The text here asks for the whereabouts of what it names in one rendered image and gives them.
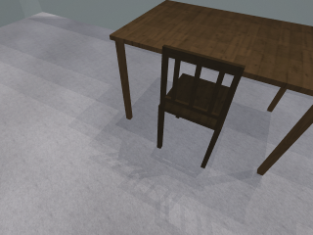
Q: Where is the table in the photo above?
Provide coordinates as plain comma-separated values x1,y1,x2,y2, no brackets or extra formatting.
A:
110,0,313,176

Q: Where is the chair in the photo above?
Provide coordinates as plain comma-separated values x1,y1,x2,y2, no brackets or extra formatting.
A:
156,44,246,168

